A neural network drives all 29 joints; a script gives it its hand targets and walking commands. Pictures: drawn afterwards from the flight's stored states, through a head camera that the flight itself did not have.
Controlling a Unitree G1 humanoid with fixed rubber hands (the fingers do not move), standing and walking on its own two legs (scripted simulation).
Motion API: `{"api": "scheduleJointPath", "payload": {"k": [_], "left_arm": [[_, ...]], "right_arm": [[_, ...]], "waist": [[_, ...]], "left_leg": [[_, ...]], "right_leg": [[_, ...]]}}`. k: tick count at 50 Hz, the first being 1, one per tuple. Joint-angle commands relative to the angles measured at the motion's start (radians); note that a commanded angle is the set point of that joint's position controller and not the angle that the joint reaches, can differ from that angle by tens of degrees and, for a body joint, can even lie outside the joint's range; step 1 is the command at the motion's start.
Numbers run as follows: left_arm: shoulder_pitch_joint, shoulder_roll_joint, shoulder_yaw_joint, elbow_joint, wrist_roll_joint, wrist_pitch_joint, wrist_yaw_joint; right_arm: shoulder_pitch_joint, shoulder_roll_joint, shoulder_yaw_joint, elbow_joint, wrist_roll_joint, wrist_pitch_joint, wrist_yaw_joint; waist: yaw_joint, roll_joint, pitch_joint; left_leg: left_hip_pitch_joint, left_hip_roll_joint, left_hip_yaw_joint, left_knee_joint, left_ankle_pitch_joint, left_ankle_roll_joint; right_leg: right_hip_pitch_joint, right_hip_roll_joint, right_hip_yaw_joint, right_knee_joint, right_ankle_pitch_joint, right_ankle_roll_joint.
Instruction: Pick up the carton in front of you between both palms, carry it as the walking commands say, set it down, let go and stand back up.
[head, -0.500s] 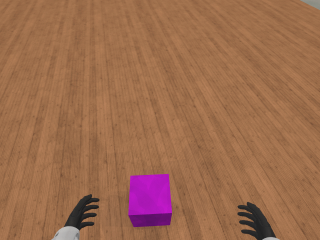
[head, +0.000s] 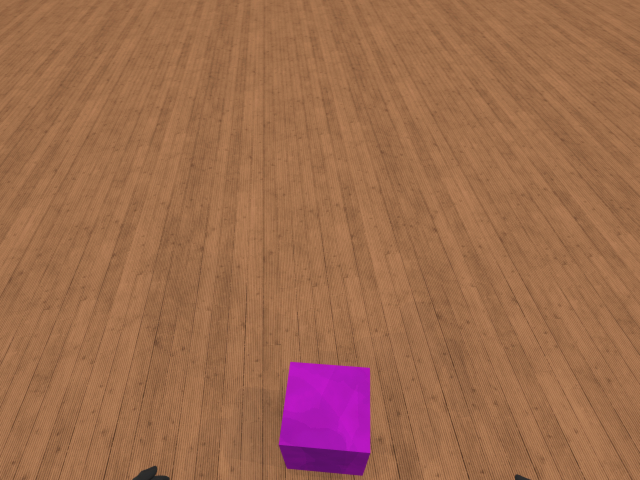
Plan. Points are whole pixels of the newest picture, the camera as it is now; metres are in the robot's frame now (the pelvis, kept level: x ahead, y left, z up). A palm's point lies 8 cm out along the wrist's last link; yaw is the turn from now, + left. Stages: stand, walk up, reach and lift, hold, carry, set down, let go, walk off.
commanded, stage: stand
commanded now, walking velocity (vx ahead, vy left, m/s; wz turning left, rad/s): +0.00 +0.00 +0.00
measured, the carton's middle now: (327, 419) +0.38 +0.03 -0.62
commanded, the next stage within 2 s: none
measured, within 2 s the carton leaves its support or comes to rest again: neither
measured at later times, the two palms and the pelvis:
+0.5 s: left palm out of the picture +0.01 +0.27 -0.11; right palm out of the picture +0.08 -0.25 -0.11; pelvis -0.01 +0.00 +0.00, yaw +3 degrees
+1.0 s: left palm out of the picture -0.04 +0.26 -0.12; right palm out of the picture +0.06 -0.25 -0.11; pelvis -0.02 +0.00 +0.01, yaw +4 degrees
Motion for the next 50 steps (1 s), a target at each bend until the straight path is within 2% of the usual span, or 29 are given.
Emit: {"api": "scheduleJointPath", "payload": {"k": [1, 22, 50], "left_arm": [[0.049, 0.123, 0.035, -0.05, 0.0, -0.004, 0.007], [0.088, 0.129, 0.035, 0.019, 0.01, 0.024, 0.001], [0.114, 0.112, 0.036, 0.153, 0.013, 0.029, -0.008]], "right_arm": [[0.042, -0.116, -0.028, -0.052, 0.001, -0.001, -0.008], [0.034, -0.117, -0.023, -0.043, -0.007, 0.027, -0.012], [0.037, -0.101, -0.025, 0.036, 0.0, 0.036, -0.015]], "waist": [[-0.006, 0.002, 0.012], [-0.003, 0.018, 0.07], [-0.003, 0.014, 0.114]], "left_leg": [[0.033, 0.082, -0.047, -0.056, 0.519, 0.023], [0.001, 0.065, -0.084, -0.091, 0.423, 0.03], [0.016, 0.064, -0.085, -0.126, 0.422, 0.035]], "right_leg": [[0.012, -0.057, 0.016, -0.053, 0.526, -0.014], [0.033, -0.054, -0.002, -0.107, 0.328, -0.039], [0.071, -0.064, -0.013, -0.161, 0.311, -0.06]]}}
